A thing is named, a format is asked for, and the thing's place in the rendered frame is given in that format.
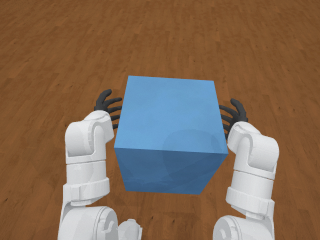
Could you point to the carton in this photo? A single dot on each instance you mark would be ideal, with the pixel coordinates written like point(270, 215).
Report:
point(170, 136)

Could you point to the robot left thigh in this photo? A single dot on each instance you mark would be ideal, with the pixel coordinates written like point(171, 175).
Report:
point(129, 230)

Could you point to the right robot hand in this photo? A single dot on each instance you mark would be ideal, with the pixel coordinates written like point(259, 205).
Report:
point(239, 116)

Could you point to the robot left upper arm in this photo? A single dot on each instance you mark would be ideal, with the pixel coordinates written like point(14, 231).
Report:
point(89, 223)

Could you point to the left robot forearm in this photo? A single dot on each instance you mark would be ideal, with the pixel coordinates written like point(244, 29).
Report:
point(85, 153)

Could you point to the right robot forearm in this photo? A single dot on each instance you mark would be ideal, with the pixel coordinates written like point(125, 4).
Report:
point(254, 171)

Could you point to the robot right upper arm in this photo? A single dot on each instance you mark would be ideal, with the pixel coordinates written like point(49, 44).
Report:
point(231, 227)

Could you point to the left robot hand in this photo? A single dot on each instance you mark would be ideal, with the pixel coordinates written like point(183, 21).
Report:
point(102, 105)

